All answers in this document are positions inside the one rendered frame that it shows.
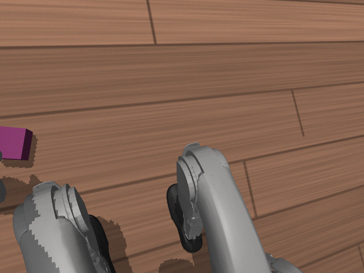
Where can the right robot foot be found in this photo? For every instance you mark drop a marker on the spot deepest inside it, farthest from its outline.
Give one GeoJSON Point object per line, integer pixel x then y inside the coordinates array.
{"type": "Point", "coordinates": [176, 213]}

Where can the right robot hand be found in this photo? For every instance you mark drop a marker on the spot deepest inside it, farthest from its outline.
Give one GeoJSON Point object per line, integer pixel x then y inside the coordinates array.
{"type": "Point", "coordinates": [281, 265]}

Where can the left robot foot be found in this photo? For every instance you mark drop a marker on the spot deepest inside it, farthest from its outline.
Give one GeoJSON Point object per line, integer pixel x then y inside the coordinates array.
{"type": "Point", "coordinates": [102, 242]}

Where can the small box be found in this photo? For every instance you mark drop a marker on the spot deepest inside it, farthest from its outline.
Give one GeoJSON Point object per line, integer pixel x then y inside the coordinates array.
{"type": "Point", "coordinates": [15, 143]}

